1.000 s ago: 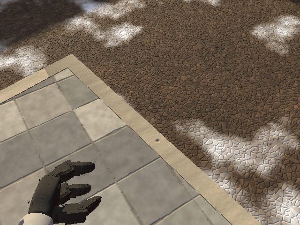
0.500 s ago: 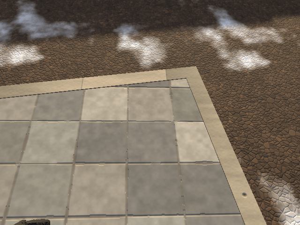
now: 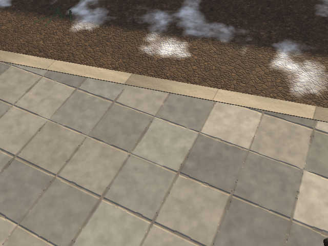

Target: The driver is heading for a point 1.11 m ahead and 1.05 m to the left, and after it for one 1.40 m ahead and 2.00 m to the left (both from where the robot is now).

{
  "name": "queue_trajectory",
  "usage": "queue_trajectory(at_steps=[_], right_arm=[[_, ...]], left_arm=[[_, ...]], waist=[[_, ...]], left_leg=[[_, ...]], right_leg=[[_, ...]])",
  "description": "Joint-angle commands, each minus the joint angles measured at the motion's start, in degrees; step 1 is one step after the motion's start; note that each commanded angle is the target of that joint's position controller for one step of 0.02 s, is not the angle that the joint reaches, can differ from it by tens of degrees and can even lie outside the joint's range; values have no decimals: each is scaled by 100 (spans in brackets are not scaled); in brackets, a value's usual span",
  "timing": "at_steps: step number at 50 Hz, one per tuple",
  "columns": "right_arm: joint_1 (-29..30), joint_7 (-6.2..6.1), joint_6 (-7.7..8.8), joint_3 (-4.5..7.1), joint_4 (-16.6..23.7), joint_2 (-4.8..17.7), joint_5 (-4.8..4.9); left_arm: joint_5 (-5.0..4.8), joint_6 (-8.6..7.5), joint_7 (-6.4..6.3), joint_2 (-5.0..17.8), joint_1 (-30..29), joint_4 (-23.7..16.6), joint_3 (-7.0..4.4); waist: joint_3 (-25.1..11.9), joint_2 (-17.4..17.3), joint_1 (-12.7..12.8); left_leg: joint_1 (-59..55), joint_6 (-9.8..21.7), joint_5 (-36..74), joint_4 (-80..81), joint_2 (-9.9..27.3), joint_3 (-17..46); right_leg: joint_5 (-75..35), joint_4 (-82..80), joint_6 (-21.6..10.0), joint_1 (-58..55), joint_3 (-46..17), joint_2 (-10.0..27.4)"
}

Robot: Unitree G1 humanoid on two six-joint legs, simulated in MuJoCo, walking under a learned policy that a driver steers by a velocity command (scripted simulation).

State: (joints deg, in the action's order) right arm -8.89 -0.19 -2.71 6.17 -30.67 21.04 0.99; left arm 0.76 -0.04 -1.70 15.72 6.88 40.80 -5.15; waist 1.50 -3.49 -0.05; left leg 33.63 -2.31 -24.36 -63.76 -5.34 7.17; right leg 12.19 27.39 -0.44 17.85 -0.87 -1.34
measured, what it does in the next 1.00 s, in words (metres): steps on the spot, turning left: left foot, then right foot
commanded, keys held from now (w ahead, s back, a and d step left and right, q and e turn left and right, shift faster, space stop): q+shift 0.86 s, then shift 0.14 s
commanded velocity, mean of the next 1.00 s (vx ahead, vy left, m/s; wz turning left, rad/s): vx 0.00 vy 0.00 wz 0.96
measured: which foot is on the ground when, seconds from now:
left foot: up 0.00-0.28, down 0.30-0.70, up 0.72-1.00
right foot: down 0.00-0.30, up 0.32-0.68, down 0.70-1.00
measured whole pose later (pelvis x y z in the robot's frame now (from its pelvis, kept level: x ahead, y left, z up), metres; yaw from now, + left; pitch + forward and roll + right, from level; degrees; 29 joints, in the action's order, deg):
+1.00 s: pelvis +0.03 +0.06 +0.00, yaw +56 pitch +2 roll +0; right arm -9.2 -0.2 -3.1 3.9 -31.6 18.4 0.4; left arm 0.9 1.4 -1.4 16.8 9.5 37.5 -4.1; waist 2.9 -0.7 1.4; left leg 30.0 -4.8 -23.8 -54.6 3.8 1.1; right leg 12.7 26.7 -0.2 15.9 7.0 4.1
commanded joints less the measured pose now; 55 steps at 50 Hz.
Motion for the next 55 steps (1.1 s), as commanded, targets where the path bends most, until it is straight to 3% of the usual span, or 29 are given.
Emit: queue_trajectory(at_steps=[1,5,9,13,14,15,16,17,18,20,21,23,27,31,33,34,35,36,37,38,39,41,43,45,48,51,53,54,55], right_arm=[[-211,42,-18,164,281,516,7],[341,42,-18,37,508,270,24],[176,131,-57,14,415,222,25],[-75,174,-157,111,325,268,65],[-354,121,-149,186,209,302,67],[-888,35,-118,357,70,705,26],[-1097,-31,-51,562,205,1679,-31],[-947,66,137,490,364,1606,-268],[-838,99,246,417,316,1342,-279],[-306,-48,215,252,306,829,-27],[38,-112,155,195,394,747,-3],[179,-179,89,164,468,707,-81],[83,-214,39,207,437,827,-24],[134,-141,-2,216,466,894,-39],[274,-114,-7,196,512,836,-13],[379,-118,-3,168,538,751,39],[213,-109,0,62,556,413,24],[-15,-110,40,-8,623,159,71],[-133,-97,109,137,567,672,1],[-99,-90,102,216,460,958,26],[-174,-96,52,241,342,976,21],[-285,-64,-1,175,281,713,-22],[-18,-51,-3,55,354,424,32],[361,-52,31,-86,504,145,-24],[328,-5,72,-204,494,-33,-91],[63,29,73,-155,348,111,-54],[-423,57,42,-96,153,113,-69],[-611,32,36,-43,95,220,-59],[-748,-26,55,55,175,634,-59]], left_arm=[[-52,-60,-141,690,-518,-606,-99],[64,-6,-108,978,85,-479,-183],[-4,37,22,1237,-190,-527,-275],[-205,12,145,1191,-210,-446,-304],[-224,23,160,1044,-110,-362,-283],[-179,22,190,786,210,-256,-225],[92,16,187,435,38,-653,-102],[70,-41,104,523,-610,-937,-88],[-54,-62,50,747,-887,-978,-123],[-6,-95,-32,810,-681,-843,-152],[12,-89,-34,855,-558,-828,-174],[13,-107,26,750,-366,-748,-149],[-41,-112,94,484,-535,-810,-4],[-71,-174,162,637,-502,-847,-46],[-92,-224,184,750,-260,-797,-105],[-76,-241,183,819,-54,-735,-159],[-5,-219,144,1110,154,-723,-242],[134,-135,109,1422,99,-724,-283],[199,-163,102,1144,28,-826,-217],[157,-160,54,817,-268,-943,-109],[95,-112,-5,686,-530,-1012,-74],[56,-40,-115,732,-574,-1006,-49],[105,-8,-148,828,-263,-899,-64],[115,24,-111,951,178,-755,-118],[20,81,14,1196,71,-737,-211],[-125,98,107,1271,49,-680,-232],[-235,112,123,1125,13,-601,-175],[-244,88,139,863,349,-429,-87],[9,42,197,439,518,-480,68]], waist=[[-314,879,-93],[-540,1182,290],[-674,1376,186],[-709,1383,-12],[-750,1153,-144],[-790,323,-309],[-629,-1731,-113],[-1325,-1506,-445],[-1234,-990,-500],[-912,-426,-116],[-839,-463,72],[-953,-439,155],[-950,-422,2],[-856,-660,-80],[-827,-778,27],[-821,-647,187],[-1064,-4,144],[-845,1780,-129],[-657,1982,-148],[-472,1558,-187],[-290,1212,-243],[-274,1033,-211],[-275,1054,8],[-459,1003,271],[-707,1203,233],[-776,1448,148],[-829,1414,-101],[-874,1114,-134],[-1064,-237,-24]], left_leg=[[808,-249,426,-962,670,-306],[872,-357,345,10,1004,-550],[-298,-279,503,1277,1037,-959],[-1227,92,780,2712,825,-1294],[-1795,278,1156,3267,614,-1384],[-2904,600,2325,3871,776,-693],[-4008,1409,5110,3778,2310,1788],[-3744,2288,4940,3970,2675,2663],[-3560,2167,4126,4137,2431,2230],[-2999,1600,3161,4131,1866,1600],[-2552,1491,3149,4117,1717,1442],[-2292,1423,3114,4100,1467,1343],[-2193,1357,2250,3987,1256,1731],[-1961,1356,1858,3934,1140,2350],[-1858,1264,1789,3757,1013,2619],[-1554,1096,1525,3539,837,2535],[-895,805,145,2707,507,2140],[376,418,-1269,1385,-377,686],[759,135,-1089,16,74,379],[729,13,-629,-527,366,185],[617,-101,-236,-790,501,46],[625,-276,255,-1381,677,-257],[715,-349,508,-895,847,-537],[656,-347,288,-224,906,-572],[-180,-259,-122,940,869,-748],[-944,-122,201,2032,674,-956],[-1889,127,1029,3497,503,-1095],[-2726,302,1544,4139,471,-908],[-3808,634,3075,4333,1612,671]], right_leg=[[-1169,-970,-1040,-859,-927,1499],[-1784,-959,-1227,-1608,-490,1781],[-1673,-855,-1042,-1175,298,1835],[-1359,-272,-612,-1132,684,2045],[-994,275,-335,-889,945,1900],[-254,1452,79,32,1285,1521],[2637,3558,629,2321,1424,705],[2816,4526,673,2895,38,311],[2374,4772,557,2929,-228,373],[1472,4253,444,2711,-386,490],[1152,3995,458,2378,-382,427],[778,3521,491,1950,-293,161],[584,2061,454,1507,-448,-176],[570,1158,365,879,-558,-364],[390,418,271,336,-622,-295],[-187,-257,174,-263,-554,-148],[-305,-583,-189,-1196,-1241,812],[-451,-1057,-1026,-1552,-2731,1987],[-98,-1227,-1512,-1228,-3425,2519],[157,-1226,-1466,-857,-2819,2326],[342,-1180,-1223,-592,-2126,1917],[-295,-1041,-1066,-512,-1234,1612],[-682,-1047,-1067,-762,-636,1512],[-1051,-996,-1220,-1148,-567,1639],[-1574,-827,-1294,-1066,-233,1739],[-1697,-628,-1207,-921,-172,1883],[-1573,-123,-887,-701,44,1806],[-1061,307,-501,-216,297,1621],[756,1596,123,918,833,1116]])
